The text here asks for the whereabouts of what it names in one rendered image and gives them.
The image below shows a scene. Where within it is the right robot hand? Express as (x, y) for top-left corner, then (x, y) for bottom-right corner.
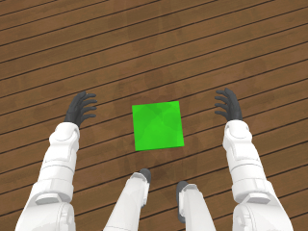
(215, 88), (243, 121)

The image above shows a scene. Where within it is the left robot shin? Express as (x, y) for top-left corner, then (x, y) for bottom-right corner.
(125, 172), (146, 185)

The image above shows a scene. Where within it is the robot shin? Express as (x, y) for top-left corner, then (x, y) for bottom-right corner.
(125, 172), (146, 185)
(181, 184), (203, 216)

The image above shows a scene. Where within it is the carton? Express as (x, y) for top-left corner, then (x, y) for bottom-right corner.
(132, 101), (185, 151)

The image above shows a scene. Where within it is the left robot upper arm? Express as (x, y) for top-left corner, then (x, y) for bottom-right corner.
(16, 202), (76, 231)

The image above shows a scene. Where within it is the robot right forearm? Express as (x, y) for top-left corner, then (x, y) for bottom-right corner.
(222, 119), (294, 231)

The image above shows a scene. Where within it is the right robot upper arm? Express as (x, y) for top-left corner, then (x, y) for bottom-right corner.
(232, 202), (293, 231)

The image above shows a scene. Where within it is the left robot hand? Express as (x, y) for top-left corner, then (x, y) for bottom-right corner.
(64, 90), (97, 128)

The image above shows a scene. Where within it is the robot left forearm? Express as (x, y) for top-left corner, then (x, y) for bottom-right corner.
(14, 122), (80, 231)

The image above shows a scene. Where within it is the right robot shin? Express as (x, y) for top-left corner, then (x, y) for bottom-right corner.
(181, 184), (203, 216)

